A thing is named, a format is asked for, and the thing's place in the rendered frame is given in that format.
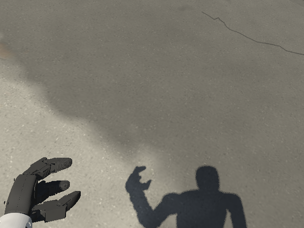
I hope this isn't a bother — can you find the left robot forearm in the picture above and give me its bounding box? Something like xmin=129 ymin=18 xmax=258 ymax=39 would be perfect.
xmin=0 ymin=213 xmax=32 ymax=228

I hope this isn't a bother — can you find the robot left hand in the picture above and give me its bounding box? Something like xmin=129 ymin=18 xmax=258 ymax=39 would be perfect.
xmin=4 ymin=157 xmax=81 ymax=223

